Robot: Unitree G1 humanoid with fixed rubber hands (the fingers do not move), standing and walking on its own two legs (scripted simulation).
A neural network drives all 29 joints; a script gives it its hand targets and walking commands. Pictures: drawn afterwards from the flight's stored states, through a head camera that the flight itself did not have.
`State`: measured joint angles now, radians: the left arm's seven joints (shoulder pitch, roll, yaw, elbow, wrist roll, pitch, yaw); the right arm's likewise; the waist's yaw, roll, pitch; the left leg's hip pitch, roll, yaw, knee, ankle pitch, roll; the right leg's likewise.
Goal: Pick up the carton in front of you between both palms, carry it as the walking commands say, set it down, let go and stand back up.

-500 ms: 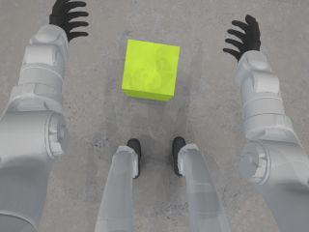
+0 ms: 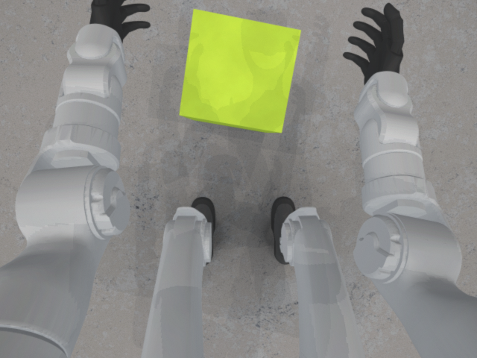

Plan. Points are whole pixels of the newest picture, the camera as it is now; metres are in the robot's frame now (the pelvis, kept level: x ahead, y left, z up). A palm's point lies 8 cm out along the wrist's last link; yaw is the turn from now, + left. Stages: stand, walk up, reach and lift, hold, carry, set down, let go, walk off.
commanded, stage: reach and lift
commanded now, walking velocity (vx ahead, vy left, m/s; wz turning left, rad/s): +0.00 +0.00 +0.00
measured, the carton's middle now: (237, 83) +0.51 +0.03 -0.45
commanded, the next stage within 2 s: none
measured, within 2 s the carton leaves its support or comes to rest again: leaves its support in 1.40 s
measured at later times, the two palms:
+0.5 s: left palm (153, 65) +0.53 +0.20 -0.36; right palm (326, 93) +0.49 -0.16 -0.36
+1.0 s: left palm (164, 68) +0.52 +0.18 -0.38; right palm (321, 93) +0.49 -0.16 -0.38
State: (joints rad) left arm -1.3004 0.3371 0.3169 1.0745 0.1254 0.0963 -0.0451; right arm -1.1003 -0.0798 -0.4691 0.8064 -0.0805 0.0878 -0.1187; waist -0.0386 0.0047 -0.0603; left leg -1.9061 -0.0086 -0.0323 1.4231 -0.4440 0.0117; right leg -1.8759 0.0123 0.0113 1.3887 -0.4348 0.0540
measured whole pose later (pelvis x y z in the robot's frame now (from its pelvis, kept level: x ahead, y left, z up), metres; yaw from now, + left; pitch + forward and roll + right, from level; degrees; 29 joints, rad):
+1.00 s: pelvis -0.05 -0.01 -0.21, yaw -1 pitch +36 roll -4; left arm -1.65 0.51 -0.09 1.28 -0.21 0.08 0.01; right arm -1.48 -0.20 -0.23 1.09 0.19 0.06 -0.18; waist -0.05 -0.05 0.42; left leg -2.27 -0.01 -0.06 2.21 -0.57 0.00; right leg -2.23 0.05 -0.01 2.16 -0.56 0.07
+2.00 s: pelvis -0.06 -0.02 -0.10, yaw +3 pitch +44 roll -2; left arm -1.22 0.10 0.44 0.82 0.29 0.39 -0.04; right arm -1.10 0.08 -0.61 0.60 -0.25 0.40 -0.08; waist -0.02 -0.02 -0.11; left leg -2.09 -0.05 -0.06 1.78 -0.45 -0.03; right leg -2.06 0.07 0.04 1.78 -0.48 0.06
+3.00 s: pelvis +0.03 -0.02 +0.16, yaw +5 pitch +14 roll +0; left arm -0.40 -0.15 0.34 0.48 0.26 0.42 -0.01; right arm -0.38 0.17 -0.37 0.47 -0.24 0.41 -0.02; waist 0.00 -0.01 -0.14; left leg -0.72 -0.02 -0.06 0.79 -0.32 -0.01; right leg -0.71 0.03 0.07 0.80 -0.34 0.01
